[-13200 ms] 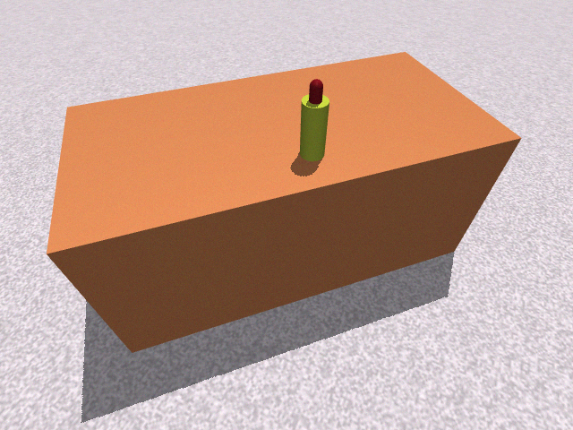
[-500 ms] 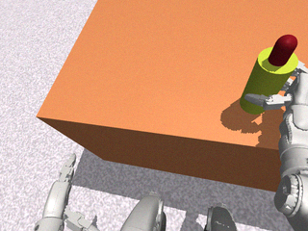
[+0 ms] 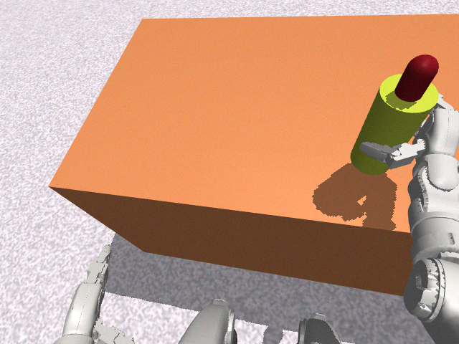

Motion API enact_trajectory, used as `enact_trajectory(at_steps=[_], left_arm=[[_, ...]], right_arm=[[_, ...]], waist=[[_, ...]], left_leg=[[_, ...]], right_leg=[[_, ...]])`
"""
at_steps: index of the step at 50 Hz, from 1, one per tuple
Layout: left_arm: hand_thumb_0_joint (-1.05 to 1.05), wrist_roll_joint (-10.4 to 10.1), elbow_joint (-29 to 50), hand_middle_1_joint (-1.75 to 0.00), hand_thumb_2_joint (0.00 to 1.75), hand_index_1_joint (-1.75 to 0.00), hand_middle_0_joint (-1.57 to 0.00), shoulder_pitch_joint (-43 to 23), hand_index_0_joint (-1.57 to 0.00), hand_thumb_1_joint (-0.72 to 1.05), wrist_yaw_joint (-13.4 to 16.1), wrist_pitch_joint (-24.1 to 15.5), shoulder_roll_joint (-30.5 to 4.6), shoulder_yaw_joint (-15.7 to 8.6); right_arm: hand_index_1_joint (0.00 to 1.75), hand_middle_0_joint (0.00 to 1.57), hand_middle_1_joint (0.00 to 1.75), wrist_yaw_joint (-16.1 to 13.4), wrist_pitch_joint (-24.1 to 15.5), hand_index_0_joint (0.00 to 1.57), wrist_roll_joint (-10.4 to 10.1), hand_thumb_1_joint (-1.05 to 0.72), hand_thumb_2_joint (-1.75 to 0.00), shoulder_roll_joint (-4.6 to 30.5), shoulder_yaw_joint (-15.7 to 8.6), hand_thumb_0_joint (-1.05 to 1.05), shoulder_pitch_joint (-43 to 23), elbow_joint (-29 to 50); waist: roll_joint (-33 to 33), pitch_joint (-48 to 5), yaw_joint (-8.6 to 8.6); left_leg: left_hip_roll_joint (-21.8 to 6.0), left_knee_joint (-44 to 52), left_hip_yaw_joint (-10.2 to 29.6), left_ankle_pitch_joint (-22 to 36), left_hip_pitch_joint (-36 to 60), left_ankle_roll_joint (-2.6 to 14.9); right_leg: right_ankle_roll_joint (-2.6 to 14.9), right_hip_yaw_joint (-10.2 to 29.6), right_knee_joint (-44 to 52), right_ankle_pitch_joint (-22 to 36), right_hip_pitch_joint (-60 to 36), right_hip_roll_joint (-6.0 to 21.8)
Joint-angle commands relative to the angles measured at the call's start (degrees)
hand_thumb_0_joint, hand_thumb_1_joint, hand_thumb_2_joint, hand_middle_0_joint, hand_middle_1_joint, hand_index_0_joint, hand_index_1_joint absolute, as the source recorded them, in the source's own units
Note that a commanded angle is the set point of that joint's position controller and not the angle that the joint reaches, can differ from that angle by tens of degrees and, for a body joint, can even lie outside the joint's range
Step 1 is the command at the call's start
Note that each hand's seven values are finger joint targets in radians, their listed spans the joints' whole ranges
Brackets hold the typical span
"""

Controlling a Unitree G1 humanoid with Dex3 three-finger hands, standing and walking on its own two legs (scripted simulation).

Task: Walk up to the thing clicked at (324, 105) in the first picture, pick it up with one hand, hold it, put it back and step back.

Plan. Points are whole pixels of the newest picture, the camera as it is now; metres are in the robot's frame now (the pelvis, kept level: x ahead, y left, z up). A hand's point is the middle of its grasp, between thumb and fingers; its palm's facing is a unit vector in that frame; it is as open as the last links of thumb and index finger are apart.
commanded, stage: settle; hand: right
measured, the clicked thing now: (392, 119) +0.49 -0.18 +0.08
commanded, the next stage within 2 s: lift in 0.36 s
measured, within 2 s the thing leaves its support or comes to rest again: neither
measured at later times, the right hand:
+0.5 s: hand (393, 112) +0.50 -0.18 +0.08, palm faces +0.13 +0.99 +0.00, open 10.8 cm
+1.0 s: hand (410, 109) +0.45 -0.17 +0.14, palm faces +0.15 +0.99 -0.01, open 10.9 cm
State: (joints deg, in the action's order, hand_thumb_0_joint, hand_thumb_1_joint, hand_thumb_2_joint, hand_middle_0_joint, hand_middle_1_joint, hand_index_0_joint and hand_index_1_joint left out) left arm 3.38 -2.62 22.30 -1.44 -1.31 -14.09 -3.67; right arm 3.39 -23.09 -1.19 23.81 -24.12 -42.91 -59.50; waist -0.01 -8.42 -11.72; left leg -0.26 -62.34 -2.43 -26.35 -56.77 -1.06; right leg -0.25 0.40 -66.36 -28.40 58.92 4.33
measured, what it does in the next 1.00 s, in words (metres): stands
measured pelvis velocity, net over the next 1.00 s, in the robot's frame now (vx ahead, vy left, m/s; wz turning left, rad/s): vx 0.02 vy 0.01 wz -0.01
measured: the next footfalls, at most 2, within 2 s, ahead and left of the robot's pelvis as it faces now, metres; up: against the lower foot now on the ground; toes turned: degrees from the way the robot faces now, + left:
none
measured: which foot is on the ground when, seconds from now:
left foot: down 0.00-1.00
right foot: down 0.00-1.00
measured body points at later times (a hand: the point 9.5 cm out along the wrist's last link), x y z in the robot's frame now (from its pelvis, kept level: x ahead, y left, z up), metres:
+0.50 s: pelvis +0.01 +0.00 +0.02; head +0.11 -0.03 +0.45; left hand +0.16 +0.27 +0.00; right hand +0.49 -0.23 +0.09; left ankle +0.03 +0.14 -0.65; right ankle +0.03 -0.12 -0.65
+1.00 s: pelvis +0.02 +0.01 +0.05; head +0.07 +0.00 +0.49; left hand +0.17 +0.26 +0.01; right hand +0.44 -0.23 +0.14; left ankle +0.03 +0.14 -0.65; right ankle +0.03 -0.12 -0.65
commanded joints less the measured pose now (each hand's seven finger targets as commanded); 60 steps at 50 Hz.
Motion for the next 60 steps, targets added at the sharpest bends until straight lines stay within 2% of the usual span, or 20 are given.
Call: enact_trajectory(at_steps=[1,4,7,10,13,19,22,24,27,29,32,33,34,37,43,48,51,54,56,60], left_arm=[[0.0,-0.6,9.3,-0.05,0.06,-0.06,-0.05,-1.3,-0.05,-0.55,1.4,-3.2,-9.2,-5.8],[0.0,-0.7,11.5,-0.05,0.05,-0.05,-0.05,-2.2,-0.04,-0.55,1.4,-3.5,-8.2,-4.5],[0.0,-0.7,5.8,-0.05,0.05,-0.05,-0.05,2.5,-0.05,-0.54,1.1,-3.0,-6.6,-3.6],[0.0,-0.7,9.2,-0.05,0.05,-0.05,-0.05,-0.1,-0.05,-0.54,1.7,-3.5,-10.0,-6.8],[0.0,-0.9,8.7,-0.05,0.05,-0.05,-0.05,0.0,-0.05,-0.54,1.5,-3.7,-8.5,-5.4],[0.0,-0.8,5.5,-0.05,0.06,-0.05,-0.04,-0.3,-0.04,-0.55,1.7,-4.0,-7.9,-4.7],[0.0,-0.9,9.6,-0.05,0.06,-0.05,-0.04,-3.2,-0.04,-0.56,1.7,-4.2,-7.9,-3.4],[0.0,-0.9,3.6,-0.05,0.05,-0.05,-0.05,2.2,-0.05,-0.54,1.5,-3.4,-6.3,-2.2],[0.0,-1.1,10.0,-0.05,0.05,-0.05,-0.05,-1.1,-0.05,-0.54,1.7,-3.7,-9.2,-4.6],[0.0,-1.1,7.9,-0.05,0.06,-0.05,-0.05,1.5,-0.05,-0.55,1.3,-3.1,-7.9,-3.7],[0.0,-1.5,6.2,-0.05,0.05,-0.05,-0.05,0.5,-0.05,-0.54,1.3,-3.1,-7.6,-4.1],[0.0,-1.5,7.1,-0.05,0.05,-0.05,-0.05,-0.4,-0.05,-0.54,1.6,-3.2,-9.4,-6.4],[0.0,-1.4,6.3,-0.05,0.05,-0.05,-0.05,0.7,-0.05,-0.54,1.7,-3.3,-11.2,-8.1],[0.0,-1.9,4.4,-0.05,0.06,-0.05,-0.04,-0.9,-0.04,-0.55,1.1,-3.5,-5.5,-2.9],[0.0,-2.4,2.5,-0.05,0.06,-0.05,-0.04,-0.9,-0.04,-0.55,1.8,-2.9,-6.0,-2.6],[0.0,-3.0,-0.3,-0.05,0.06,-0.05,-0.04,0.5,-0.04,-0.55,3.2,-2.4,-9.0,-6.4],[0.0,-3.7,0.6,-0.05,0.06,-0.05,-0.04,-1.8,-0.04,-0.55,4.0,-2.6,-8.9,-6.3],[0.0,-4.0,-4.3,-0.05,0.06,-0.05,-0.04,-1.5,-0.04,-0.55,3.9,-2.7,-5.0,-3.3],[0.0,-4.1,-6.1,-0.05,0.05,-0.05,-0.04,-3.2,-0.04,-0.54,3.7,-3.0,-3.2,-1.6],[0.0,-4.1,-6.4,-0.05,0.05,-0.04,-0.04,-4.4,-0.04,-0.54,4.2,-3.2,-6.1,-4.0]], right_arm=[[1.4,1.24,1.4,-0.1,-3.2,1.3,-1.1,-0.04,-1.26,9.3,0.1,0.0,-22.2,6.9],[1.39,1.25,1.39,0.1,-3.8,1.3,-0.8,-0.04,-1.24,12.3,-0.9,0.0,-25.2,10.6],[1.41,1.25,1.41,0.4,-3.1,1.3,-1.1,-0.04,-1.27,9.9,0.3,0.0,-23.4,7.1],[1.4,1.24,1.4,0.1,-3.8,1.29,-1.1,-0.06,-1.27,14.5,-1.8,0.0,-27.5,13.5],[1.44,1.24,1.44,0.1,-3.1,1.3,-1.3,-0.08,-1.32,10.0,0.5,0.0,-25.7,10.2],[1.43,1.23,1.43,0.3,-2.8,1.28,-1.4,-0.07,-1.31,9.5,1.5,0.0,-26.4,10.5],[1.42,1.23,1.42,0.1,-2.7,1.29,-1.0,-0.08,-1.3,12.4,0.0,0.0,-27.8,13.1],[1.46,1.24,1.46,0.4,-1.7,1.3,-1.6,-0.03,-1.34,8.9,0.9,0.0,-23.7,6.5],[1.47,1.26,1.47,-0.2,-2.6,1.32,-1.5,-0.04,-1.35,14.3,-1.6,0.0,-28.9,17.2],[1.49,1.27,1.49,0.0,-1.3,1.33,-1.8,-0.05,-1.36,9.2,0.9,0.0,-22.9,11.1],[1.46,1.26,1.46,-0.6,-1.5,1.32,-2.1,-0.08,-1.34,9.5,0.5,0.0,-24.2,13.9],[1.46,1.26,1.46,-1.0,-2.2,1.32,-2.1,-0.08,-1.34,13.5,-0.8,0.0,-28.8,21.2],[1.46,1.26,1.46,-1.0,-1.6,1.32,-2.1,-0.06,-1.34,11.6,0.1,0.0,-25.2,18.0],[1.46,1.25,1.46,-0.2,-0.4,1.31,-2.8,-0.03,-1.34,4.3,3.8,0.0,-19.9,15.8],[1.46,1.26,1.46,-0.7,1.9,1.32,-3.7,-0.04,-1.34,6.4,2.7,0.0,-15.9,23.6],[1.45,1.26,1.45,-1.5,4.5,1.31,-5.2,-0.06,-1.32,3.7,5.3,0.0,-13.0,31.4],[1.43,1.24,1.43,-2.2,6.0,1.3,-5.4,-0.03,-1.3,3.7,5.8,0.0,-12.5,34.7],[1.43,1.24,1.43,-1.6,8.4,1.3,-6.2,-0.04,-1.31,-2.7,9.3,0.0,-6.7,30.6],[1.45,1.24,1.45,-0.9,9.4,1.3,-6.4,-0.01,-1.31,-2.3,9.3,0.0,-6.1,32.2],[1.44,1.24,1.44,-0.4,10.7,1.3,-7.0,-0.01,-1.31,-0.7,9.1,0.0,-4.5,39.7]], waist=[[-6.6,-22.8,-0.14],[-7.7,-27.7,0.28],[-7.5,-22.1,0.47],[-8.1,-27.3,0.26],[-5.7,-23.2,-0.04],[-7.6,-24.6,0.35],[-7.7,-31.0,1.69],[-6.1,-23.6,0.87],[-7.8,-33.4,1.31],[-6.4,-26.3,1.22],[-6.4,-23.7,1.73],[-8.2,-26.0,2.39],[-7.5,-26.5,1.68],[-6.0,-22.5,3.7],[-6.3,-25.4,6.74],[-2.8,-20.1,5.6],[-1.2,-18.1,6.29],[0.3,-10.2,6.98],[-0.8,-9.9,7.71],[-1.6,-13.4,8.65]], left_leg=[[2.6,8.2,-0.6,14.6,11.4,2.03],[2.5,8.4,-0.2,16.9,14.2,1.81],[2.4,9.1,0.4,16.2,13.3,1.78],[2.2,9.3,0.6,17.5,15.5,1.68],[2.4,10.8,0.6,15.6,14.8,1.67],[2.1,10.6,0.7,19.1,15.7,1.64],[2.1,10.6,0.8,21.7,19.9,1.52],[2.4,11.3,0.5,20.5,17.9,1.54],[2.1,11.0,0.9,25.5,22.2,1.17],[2.4,12.1,0.4,23.9,21.1,1.41],[2.1,13.1,0.8,21.9,19.2,1.37],[2.1,13.1,0.8,21.2,20.0,1.62],[2.2,13.4,0.6,22.0,20.0,1.56],[2.1,14.3,0.5,21.3,21.5,1.55],[2.0,16.0,0.3,23.5,27.3,1.48],[1.4,19.1,0.5,23.1,29.4,1.07],[1.2,20.5,0.4,23.3,30.0,1.02],[1.0,22.3,0.3,20.1,29.1,1.07],[0.7,23.1,0.6,19.6,29.9,0.99],[0.2,24.5,0.9,21.6,33.9,0.78]], right_leg=[[0.55,1.8,10.4,15.9,-19.9,-2.3],[0.57,1.4,10.4,18.3,-22.3,-2.3],[0.81,0.6,11.0,16.3,-20.0,-3.0],[0.89,0.7,11.0,17.4,-22.9,-2.9],[1.0,0.6,11.8,15.0,-21.7,-3.0],[0.88,0.5,11.4,19.3,-23.6,-3.0],[0.75,0.4,11.6,22.2,-26.2,-2.9],[0.68,0.4,12.4,20.7,-23.5,-3.1],[0.83,0.2,12.0,26.2,-28.9,-3.0],[0.65,-0.1,13.3,24.8,-27.0,-3.3],[0.82,-0.2,14.4,23.2,-27.3,-3.1],[0.6,-0.1,15.0,23.2,-29.1,-2.9],[0.66,0.0,14.9,24.4,-30.9,-2.9],[0.65,-0.3,16.2,23.1,-28.9,-3.2],[0.17,-0.5,19.0,26.3,-33.0,-3.3],[0.81,-1.2,21.9,23.1,-34.2,-3.5],[0.9,-1.2,23.5,23.7,-36.7,-3.3],[1.01,-1.4,25.8,20.2,-34.2,-3.3],[1.02,-1.7,26.7,19.8,-34.8,-3.3],[0.84,-2.1,28.0,21.5,-38.6,-3.8]])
